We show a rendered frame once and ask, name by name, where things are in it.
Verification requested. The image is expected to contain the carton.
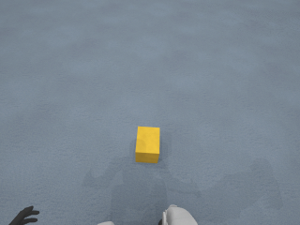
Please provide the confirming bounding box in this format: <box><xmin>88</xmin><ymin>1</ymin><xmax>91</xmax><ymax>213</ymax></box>
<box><xmin>135</xmin><ymin>127</ymin><xmax>160</xmax><ymax>164</ymax></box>

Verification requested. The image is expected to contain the right robot thigh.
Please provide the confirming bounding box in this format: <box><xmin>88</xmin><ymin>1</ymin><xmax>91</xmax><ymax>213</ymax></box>
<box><xmin>161</xmin><ymin>207</ymin><xmax>198</xmax><ymax>225</ymax></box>

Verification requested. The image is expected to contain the left robot hand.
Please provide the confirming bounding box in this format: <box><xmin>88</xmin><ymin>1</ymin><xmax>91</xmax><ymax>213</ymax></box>
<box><xmin>8</xmin><ymin>205</ymin><xmax>39</xmax><ymax>225</ymax></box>

